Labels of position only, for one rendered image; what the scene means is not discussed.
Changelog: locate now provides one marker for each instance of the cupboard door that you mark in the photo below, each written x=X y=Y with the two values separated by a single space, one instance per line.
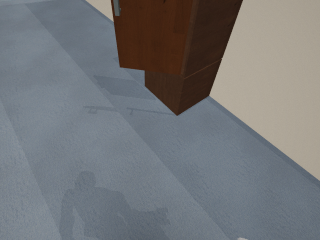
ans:
x=151 y=34

